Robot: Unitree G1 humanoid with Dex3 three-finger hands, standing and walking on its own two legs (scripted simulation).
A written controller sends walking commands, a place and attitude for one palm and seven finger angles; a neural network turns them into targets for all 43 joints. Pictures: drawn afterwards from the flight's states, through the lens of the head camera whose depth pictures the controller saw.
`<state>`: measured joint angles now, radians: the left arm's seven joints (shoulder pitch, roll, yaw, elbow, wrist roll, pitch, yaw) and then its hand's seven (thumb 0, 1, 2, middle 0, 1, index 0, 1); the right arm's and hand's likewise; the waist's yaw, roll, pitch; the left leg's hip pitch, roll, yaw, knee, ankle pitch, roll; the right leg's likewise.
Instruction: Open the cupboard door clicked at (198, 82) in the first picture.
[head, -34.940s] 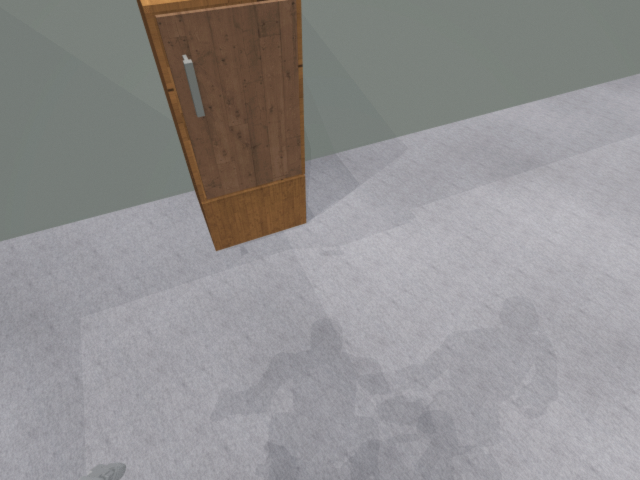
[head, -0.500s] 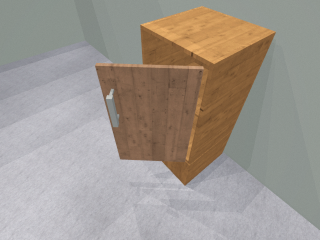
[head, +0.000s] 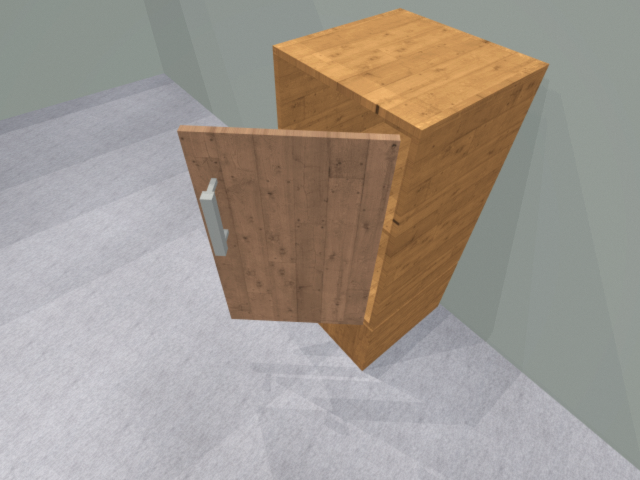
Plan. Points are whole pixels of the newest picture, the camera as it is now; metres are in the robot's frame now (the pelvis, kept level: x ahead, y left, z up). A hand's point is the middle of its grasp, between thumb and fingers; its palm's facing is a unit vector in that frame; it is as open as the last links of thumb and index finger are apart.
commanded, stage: raise the hand with hooked fingers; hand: left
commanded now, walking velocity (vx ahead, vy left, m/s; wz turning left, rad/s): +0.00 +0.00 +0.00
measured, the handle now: (217, 218) +0.56 +0.23 -0.05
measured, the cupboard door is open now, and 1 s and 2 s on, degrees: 48 48 48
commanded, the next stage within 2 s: none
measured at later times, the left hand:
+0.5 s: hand (177, 469) +0.15 +0.19 -0.08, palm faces +0.11 -0.99 -0.02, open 9.0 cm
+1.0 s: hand (155, 410) +0.22 +0.23 -0.06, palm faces +0.02 -1.00 -0.06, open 12.0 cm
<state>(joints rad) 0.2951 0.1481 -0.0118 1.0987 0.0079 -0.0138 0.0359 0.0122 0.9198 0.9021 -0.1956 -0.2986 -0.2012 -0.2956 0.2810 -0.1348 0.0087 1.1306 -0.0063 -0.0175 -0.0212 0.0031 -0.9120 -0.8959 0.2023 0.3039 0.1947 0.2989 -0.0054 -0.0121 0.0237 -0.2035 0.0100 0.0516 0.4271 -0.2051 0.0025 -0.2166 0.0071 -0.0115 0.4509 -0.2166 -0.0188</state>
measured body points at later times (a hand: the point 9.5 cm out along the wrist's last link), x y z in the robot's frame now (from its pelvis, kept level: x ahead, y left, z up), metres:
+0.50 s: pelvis +0.00 -0.01 -0.11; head +0.05 +0.01 +0.34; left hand +0.14 +0.24 -0.08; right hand +0.27 -0.22 -0.13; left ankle +0.02 +0.12 -0.74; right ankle +0.02 -0.11 -0.74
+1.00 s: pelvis -0.01 +0.01 -0.10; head +0.07 +0.02 +0.34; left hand +0.21 +0.29 -0.05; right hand +0.15 -0.26 -0.18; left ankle +0.02 +0.12 -0.74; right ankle +0.02 -0.11 -0.74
